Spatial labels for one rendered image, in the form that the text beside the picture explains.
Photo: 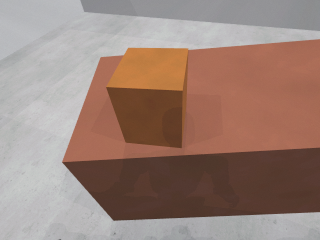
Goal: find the carton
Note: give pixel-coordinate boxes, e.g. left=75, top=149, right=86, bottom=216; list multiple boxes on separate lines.
left=106, top=48, right=189, bottom=148

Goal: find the pedestal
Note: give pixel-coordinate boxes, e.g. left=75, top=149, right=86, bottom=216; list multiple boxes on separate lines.
left=62, top=39, right=320, bottom=221

